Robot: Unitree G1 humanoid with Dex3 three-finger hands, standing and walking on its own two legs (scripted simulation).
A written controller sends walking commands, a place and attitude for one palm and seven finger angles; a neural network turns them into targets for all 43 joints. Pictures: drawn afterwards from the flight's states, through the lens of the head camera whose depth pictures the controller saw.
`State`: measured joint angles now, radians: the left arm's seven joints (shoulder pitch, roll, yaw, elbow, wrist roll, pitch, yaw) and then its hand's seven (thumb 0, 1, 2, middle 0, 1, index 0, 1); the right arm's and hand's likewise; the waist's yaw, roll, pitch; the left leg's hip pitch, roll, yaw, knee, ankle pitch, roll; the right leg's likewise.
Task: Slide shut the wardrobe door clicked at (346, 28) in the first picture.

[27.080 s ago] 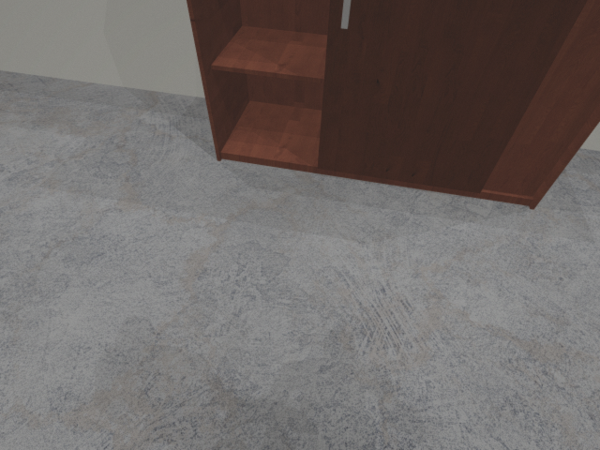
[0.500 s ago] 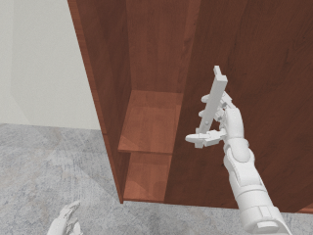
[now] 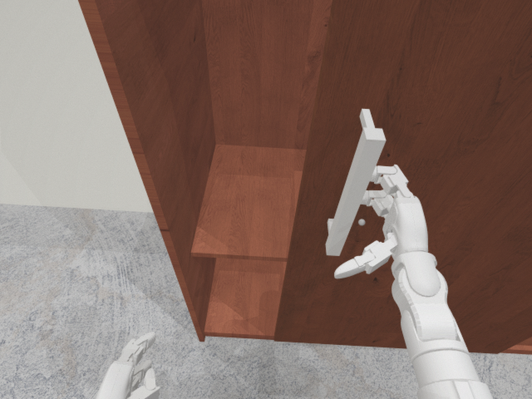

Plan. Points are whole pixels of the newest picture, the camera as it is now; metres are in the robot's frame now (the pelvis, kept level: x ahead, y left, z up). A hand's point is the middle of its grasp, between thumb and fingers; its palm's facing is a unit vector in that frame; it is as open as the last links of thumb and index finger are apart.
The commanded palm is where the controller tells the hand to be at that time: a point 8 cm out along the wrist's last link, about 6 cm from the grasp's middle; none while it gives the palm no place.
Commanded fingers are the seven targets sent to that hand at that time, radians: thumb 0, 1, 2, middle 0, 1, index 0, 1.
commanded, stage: slip the hand off the handle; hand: right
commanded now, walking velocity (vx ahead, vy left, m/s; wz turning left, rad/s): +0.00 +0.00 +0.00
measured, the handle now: (347, 192) +0.40 -0.09 +0.12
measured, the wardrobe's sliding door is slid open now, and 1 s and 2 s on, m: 0.25 0.25 0.25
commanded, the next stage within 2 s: draw the hand back to the body in 1.10 s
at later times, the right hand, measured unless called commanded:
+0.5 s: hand (405, 230) +0.34 -0.17 +0.11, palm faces +0.00 +0.99 -0.13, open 14.7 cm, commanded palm +0.31 -0.21 +0.11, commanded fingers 0.00 0.55 -0.20 0.25 1.15 0.25 1.15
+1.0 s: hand (414, 285) +0.26 -0.17 +0.10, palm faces -0.01 +0.99 -0.13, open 14.7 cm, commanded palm +0.22 -0.21 +0.11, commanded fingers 0.00 0.55 -0.20 0.25 1.15 0.25 1.15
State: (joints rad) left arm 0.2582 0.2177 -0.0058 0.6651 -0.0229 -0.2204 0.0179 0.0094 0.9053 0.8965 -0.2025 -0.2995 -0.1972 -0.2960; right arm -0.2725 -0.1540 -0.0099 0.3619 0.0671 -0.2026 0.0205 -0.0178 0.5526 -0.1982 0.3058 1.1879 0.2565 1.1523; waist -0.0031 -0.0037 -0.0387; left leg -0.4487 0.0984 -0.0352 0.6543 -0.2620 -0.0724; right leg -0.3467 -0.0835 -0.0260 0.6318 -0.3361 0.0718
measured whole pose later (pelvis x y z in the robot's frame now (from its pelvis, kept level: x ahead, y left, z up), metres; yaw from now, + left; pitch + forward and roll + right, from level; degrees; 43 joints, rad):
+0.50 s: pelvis +0.01 -0.01 +0.00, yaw -1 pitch +3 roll +0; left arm 0.26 0.23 -0.01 0.65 -0.03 -0.20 0.04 0.01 0.91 0.90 -0.20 -0.30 -0.20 -0.30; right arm -0.18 -0.24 -0.12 0.29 0.13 -0.19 0.15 -0.02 0.55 -0.20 0.26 1.16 0.25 1.15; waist -0.01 -0.02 -0.06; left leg -0.44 0.10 -0.02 0.67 -0.29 -0.08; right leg -0.36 -0.08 -0.01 0.67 -0.38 0.07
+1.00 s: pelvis +0.01 +0.00 +0.00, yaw -2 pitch +1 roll +0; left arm 0.22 0.23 -0.03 0.61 -0.03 -0.26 0.05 0.01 0.90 0.90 -0.20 -0.30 -0.20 -0.30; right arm 0.16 -0.24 -0.08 -0.04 0.16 -0.16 0.19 -0.02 0.55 -0.20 0.25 1.15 0.25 1.15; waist -0.03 -0.03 -0.05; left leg -0.41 0.10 0.01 0.69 -0.31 -0.07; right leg -0.34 -0.09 0.02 0.70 -0.38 0.07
